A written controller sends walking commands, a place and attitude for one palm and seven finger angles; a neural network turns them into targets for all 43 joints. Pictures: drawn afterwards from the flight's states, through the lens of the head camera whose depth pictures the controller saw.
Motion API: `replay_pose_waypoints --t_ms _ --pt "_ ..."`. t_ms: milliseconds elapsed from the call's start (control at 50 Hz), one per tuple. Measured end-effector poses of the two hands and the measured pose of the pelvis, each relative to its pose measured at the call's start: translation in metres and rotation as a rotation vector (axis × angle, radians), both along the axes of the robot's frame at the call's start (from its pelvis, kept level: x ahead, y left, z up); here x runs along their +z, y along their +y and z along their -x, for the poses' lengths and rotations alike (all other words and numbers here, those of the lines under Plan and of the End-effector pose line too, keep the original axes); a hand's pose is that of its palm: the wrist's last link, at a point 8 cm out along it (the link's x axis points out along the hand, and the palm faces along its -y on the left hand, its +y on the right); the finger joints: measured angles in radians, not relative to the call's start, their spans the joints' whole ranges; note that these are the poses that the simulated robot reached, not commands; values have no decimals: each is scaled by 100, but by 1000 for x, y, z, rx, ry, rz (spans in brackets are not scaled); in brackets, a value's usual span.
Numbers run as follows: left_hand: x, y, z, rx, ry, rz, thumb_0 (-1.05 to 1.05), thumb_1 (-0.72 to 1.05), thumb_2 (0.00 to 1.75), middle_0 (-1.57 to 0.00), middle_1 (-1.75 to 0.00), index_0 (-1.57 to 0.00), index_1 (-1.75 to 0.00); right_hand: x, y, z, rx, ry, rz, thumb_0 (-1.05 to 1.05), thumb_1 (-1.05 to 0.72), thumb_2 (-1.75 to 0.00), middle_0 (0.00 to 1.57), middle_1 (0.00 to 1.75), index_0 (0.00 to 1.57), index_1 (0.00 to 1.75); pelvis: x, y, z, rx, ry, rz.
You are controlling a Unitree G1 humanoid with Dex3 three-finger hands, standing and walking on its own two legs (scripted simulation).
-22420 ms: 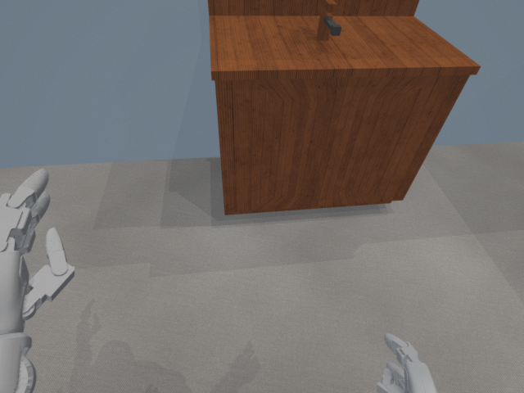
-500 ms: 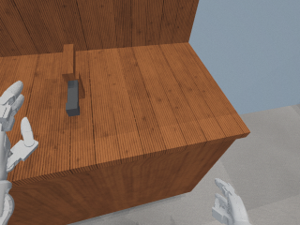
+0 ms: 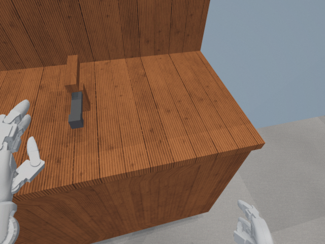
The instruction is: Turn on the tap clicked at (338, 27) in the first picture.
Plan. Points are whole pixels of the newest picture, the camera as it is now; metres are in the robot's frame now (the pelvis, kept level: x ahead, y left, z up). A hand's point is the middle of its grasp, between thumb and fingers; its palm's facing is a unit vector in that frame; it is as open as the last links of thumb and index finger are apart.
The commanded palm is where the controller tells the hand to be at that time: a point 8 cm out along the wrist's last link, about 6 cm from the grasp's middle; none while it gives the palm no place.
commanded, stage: shuffle to correct the standing spot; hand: left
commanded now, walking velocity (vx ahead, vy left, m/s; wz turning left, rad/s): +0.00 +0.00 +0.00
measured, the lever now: (76, 121) +0.37 +0.25 +0.09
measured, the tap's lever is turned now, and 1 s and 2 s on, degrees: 0 0 0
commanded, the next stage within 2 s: come to a stop and stand still in 0.52 s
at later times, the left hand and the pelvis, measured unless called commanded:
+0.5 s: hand (66, 157) +0.23 +0.20 +0.15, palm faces +0.30 -0.87 -0.39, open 7.4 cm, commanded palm +0.17 +0.24 +0.17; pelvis +0.00 -0.03 +0.00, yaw -2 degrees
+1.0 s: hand (38, 131) +0.26 +0.25 +0.19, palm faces +0.47 -0.77 -0.43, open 7.4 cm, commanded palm +0.17 +0.24 +0.17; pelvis -0.01 -0.03 -0.01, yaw -3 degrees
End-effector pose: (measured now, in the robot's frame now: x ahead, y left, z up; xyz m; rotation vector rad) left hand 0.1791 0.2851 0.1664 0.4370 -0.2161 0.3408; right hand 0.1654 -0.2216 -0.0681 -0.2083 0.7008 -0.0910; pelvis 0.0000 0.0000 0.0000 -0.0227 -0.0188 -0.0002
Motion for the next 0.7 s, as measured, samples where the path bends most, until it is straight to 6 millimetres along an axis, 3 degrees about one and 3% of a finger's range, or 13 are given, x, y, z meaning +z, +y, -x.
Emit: replay_pose_waypoints --t_ms 240,380,700 --pt "0 -3 -8 -6 -3 2 1 89 90 -21 -30 -21 -31 2 -4 -4 -7 -2 -3 1 -91 -90 20 30 20 30 0 -5 -2 -21 3 -8" --pt "1 -20 -18 -39 -7 10 1 89 90 -21 -30 -21 -31 4 -11 -6 -7 -16 -28 1 -90 -90 20 30 20 30 -1 -17 -2 -26 8 -7" --pt "-1 -53 -11 -59 23 -5 1 89 90 -21 -30 -21 -31 -8 -67 9 -75 24 9 1 -91 -90 20 30 20 30 -8 -49 -1 -23 12 3"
